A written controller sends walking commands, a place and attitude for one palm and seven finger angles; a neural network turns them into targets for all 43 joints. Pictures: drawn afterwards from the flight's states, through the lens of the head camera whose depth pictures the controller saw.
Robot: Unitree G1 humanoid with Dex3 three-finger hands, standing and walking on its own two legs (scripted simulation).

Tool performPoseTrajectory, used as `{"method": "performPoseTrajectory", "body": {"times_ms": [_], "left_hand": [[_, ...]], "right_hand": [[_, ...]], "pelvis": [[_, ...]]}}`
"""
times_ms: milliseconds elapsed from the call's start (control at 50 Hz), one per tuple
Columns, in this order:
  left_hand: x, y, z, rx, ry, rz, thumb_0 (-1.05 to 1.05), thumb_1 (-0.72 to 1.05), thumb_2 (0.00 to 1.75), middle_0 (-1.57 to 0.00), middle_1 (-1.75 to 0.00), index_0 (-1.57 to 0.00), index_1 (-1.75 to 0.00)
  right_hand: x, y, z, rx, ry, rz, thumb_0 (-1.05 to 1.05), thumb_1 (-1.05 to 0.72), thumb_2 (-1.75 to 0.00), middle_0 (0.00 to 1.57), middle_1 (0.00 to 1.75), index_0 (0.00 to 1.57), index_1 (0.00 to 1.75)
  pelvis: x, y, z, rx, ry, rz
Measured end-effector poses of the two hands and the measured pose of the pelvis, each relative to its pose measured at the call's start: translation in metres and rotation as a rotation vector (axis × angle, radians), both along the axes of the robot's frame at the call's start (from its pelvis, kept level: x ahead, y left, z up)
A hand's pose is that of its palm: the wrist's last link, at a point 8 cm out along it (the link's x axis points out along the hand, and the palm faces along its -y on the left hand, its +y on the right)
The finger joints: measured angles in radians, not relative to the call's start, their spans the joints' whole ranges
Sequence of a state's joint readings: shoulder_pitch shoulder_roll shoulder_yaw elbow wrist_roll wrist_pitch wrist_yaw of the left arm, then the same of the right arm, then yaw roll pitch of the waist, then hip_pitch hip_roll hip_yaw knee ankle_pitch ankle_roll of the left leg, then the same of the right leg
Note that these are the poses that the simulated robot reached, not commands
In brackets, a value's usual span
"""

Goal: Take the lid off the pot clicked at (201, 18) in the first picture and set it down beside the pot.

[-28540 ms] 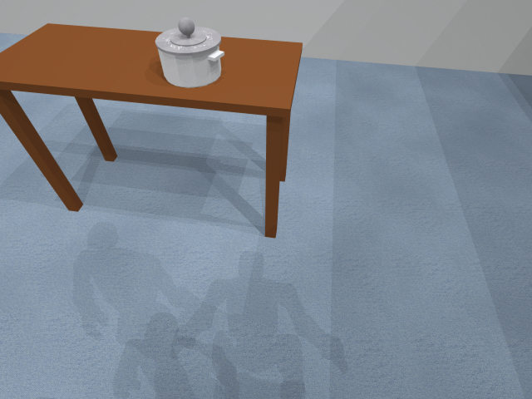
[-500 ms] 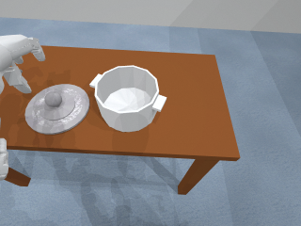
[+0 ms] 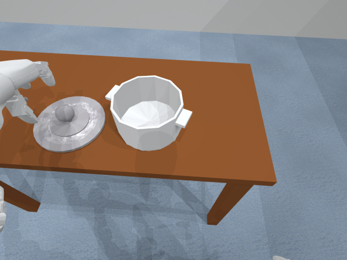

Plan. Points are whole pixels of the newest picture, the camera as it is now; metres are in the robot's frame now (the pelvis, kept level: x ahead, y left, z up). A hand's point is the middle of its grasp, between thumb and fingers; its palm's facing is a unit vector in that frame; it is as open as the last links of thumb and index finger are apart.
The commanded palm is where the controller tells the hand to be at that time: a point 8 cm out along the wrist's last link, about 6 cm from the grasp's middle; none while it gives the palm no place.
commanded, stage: draw the hand back to the body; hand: left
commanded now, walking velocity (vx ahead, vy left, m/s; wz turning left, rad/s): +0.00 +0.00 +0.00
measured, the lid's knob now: (64, 113) +0.50 +0.30 +0.00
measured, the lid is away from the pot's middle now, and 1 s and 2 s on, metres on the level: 0.24 0.24 0.24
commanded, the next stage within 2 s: step back with the hand held close in 1.86 s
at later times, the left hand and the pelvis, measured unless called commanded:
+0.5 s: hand (42, 91) +0.40 +0.25 +0.18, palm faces +0.39 -0.88 -0.27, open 10.3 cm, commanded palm +0.34 +0.28 +0.20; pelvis +0.02 -0.02 +0.01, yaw -2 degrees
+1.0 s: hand (41, 128) +0.32 +0.22 +0.18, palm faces +0.44 -0.85 -0.28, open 8.0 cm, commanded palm +0.26 +0.26 +0.19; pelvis +0.02 -0.04 +0.01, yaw -1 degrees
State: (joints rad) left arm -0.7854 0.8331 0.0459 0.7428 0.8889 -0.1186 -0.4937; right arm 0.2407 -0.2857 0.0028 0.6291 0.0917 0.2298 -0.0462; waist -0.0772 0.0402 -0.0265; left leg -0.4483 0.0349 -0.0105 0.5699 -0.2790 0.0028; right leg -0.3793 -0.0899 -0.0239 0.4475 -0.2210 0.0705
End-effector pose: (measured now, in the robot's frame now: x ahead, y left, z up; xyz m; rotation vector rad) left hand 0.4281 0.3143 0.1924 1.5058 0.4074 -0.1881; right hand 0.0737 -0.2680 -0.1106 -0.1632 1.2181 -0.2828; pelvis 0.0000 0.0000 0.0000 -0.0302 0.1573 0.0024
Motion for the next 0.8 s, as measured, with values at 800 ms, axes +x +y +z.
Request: {"method": "performPoseTrajectory", "body": {"times_ms": [800], "left_hand": [[-0.117, -0.045, -0.001, -1.082, -0.869, 0.301, 0.01, 0.52, 0.68, -0.25, -0.62, -0.24, -0.62]], "right_hand": [[0.104, -0.012, 0.026, -0.010, -0.423, 0.175, 0.01, -0.91, -0.90, 0.20, 0.30, 0.20, 0.30]], "pelvis": [[0.025, -0.035, 0.006, 0.021, -0.173, -0.017]]}}
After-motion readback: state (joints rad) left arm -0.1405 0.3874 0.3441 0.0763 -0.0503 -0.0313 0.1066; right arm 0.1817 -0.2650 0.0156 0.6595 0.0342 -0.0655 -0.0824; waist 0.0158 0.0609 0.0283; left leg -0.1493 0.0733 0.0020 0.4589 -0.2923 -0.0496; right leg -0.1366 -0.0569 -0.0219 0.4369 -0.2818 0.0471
